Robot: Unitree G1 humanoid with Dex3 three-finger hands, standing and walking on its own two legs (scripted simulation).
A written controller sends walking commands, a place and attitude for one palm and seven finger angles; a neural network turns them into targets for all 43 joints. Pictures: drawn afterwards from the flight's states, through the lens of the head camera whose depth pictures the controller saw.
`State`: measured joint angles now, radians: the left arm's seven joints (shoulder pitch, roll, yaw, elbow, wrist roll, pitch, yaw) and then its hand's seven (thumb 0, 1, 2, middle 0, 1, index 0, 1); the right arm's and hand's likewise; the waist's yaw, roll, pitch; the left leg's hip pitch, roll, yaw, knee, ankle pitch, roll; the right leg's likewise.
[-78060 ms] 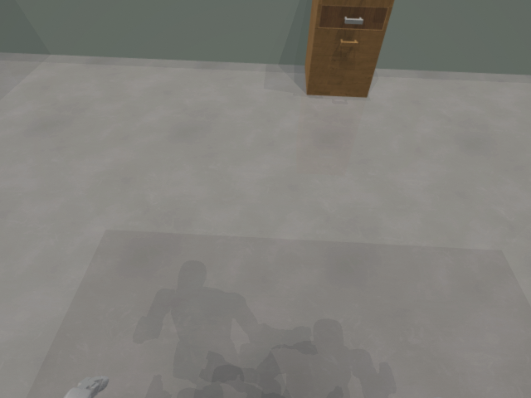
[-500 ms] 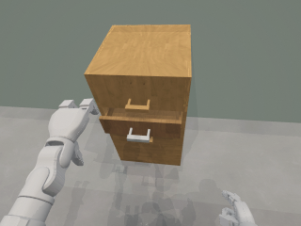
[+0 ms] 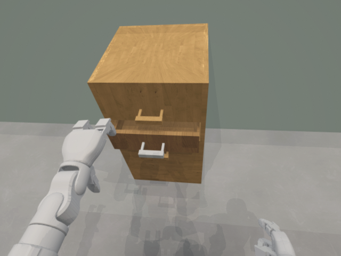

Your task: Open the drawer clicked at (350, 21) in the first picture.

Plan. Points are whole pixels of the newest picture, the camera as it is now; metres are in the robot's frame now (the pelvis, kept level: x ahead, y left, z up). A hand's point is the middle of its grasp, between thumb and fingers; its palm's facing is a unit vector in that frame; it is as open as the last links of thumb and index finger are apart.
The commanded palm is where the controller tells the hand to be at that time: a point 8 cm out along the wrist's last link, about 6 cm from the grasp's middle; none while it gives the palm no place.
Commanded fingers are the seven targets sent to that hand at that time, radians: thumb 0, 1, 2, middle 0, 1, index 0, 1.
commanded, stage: move the hooked fingers above the handle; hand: left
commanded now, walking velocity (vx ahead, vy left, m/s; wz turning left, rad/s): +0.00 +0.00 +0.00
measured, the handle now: (152, 149) +0.54 +0.18 -0.25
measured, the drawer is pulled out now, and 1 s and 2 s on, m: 0.07 0.07 0.07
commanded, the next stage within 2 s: none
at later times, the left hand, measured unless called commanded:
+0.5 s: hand (126, 155) +0.38 +0.20 -0.04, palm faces -0.08 -0.04 -1.00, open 13.8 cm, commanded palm +0.36 +0.21 +0.02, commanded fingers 0.00 -0.50 0.30 -0.30 -1.20 -0.30 -1.20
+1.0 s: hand (142, 155) +0.43 +0.17 -0.11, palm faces -0.02 -0.05 -1.00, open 13.8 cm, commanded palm +0.41 +0.19 -0.07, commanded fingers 0.00 -0.50 0.30 -0.30 -1.20 -0.30 -1.20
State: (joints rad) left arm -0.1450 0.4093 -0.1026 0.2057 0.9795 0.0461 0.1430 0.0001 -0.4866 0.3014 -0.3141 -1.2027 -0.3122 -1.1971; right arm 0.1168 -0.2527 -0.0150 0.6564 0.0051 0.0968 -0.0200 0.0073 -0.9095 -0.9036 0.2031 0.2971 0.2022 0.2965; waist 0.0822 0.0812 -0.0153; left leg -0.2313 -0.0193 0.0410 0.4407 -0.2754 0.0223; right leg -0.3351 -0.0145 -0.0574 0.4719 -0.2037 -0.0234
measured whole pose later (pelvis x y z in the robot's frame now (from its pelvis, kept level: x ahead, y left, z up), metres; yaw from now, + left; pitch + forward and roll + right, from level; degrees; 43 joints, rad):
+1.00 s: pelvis -0.02 +0.01 -0.08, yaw +0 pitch +24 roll +0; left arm -0.68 0.31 -0.06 1.04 1.18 -0.08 0.56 0.00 -0.48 0.30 -0.32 -1.20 -0.32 -1.20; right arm 0.25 -0.24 -0.07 0.74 -0.08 0.04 0.03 0.00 -0.91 -0.90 0.21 0.30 0.20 0.30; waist -0.10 0.04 -0.19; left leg -0.97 -0.01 0.04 1.04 -0.50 0.04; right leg -1.04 -0.03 -0.06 1.00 -0.38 -0.02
